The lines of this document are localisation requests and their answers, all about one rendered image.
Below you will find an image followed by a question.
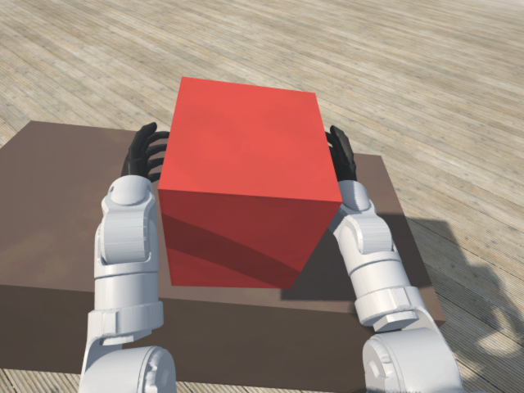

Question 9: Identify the right robot hand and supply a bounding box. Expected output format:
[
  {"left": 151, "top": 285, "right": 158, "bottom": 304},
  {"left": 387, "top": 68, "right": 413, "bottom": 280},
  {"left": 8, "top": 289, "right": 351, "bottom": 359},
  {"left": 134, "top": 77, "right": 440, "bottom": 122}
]
[{"left": 325, "top": 125, "right": 357, "bottom": 182}]

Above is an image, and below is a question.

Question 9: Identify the pedestal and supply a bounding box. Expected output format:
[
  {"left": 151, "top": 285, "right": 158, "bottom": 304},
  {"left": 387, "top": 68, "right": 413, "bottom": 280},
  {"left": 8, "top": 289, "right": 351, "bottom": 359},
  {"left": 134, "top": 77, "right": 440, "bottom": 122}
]
[{"left": 0, "top": 120, "right": 447, "bottom": 393}]

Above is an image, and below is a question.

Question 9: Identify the left robot hand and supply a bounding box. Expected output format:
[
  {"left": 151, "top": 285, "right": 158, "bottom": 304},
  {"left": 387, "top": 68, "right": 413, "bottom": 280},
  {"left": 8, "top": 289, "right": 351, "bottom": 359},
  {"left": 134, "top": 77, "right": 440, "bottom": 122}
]
[{"left": 120, "top": 122, "right": 169, "bottom": 183}]

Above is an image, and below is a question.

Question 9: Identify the robot left upper arm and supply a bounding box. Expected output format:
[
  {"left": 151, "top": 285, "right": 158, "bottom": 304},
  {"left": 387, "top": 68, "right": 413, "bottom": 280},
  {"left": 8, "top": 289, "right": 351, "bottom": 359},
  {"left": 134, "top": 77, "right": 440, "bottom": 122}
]
[{"left": 79, "top": 346, "right": 177, "bottom": 393}]

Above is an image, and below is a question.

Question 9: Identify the carton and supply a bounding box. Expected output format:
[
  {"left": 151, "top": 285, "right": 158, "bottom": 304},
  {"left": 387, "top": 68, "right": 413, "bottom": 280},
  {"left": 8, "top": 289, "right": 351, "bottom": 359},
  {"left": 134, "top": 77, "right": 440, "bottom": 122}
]
[{"left": 158, "top": 77, "right": 343, "bottom": 289}]

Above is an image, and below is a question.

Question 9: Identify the right robot forearm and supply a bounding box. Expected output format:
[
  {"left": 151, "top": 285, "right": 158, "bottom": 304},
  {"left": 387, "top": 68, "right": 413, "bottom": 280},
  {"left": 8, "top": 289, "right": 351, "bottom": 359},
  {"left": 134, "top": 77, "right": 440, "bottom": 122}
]
[{"left": 327, "top": 180, "right": 463, "bottom": 384}]

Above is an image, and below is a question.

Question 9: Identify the robot right upper arm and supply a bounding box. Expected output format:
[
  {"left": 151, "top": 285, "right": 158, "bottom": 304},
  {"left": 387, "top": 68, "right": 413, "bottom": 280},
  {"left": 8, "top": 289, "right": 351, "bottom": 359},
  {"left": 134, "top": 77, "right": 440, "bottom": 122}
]
[{"left": 363, "top": 327, "right": 490, "bottom": 393}]

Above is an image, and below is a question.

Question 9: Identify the left robot forearm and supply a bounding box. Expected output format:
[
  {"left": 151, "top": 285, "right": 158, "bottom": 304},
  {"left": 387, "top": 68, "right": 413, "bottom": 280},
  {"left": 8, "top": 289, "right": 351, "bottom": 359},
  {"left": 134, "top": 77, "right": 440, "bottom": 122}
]
[{"left": 78, "top": 175, "right": 164, "bottom": 393}]

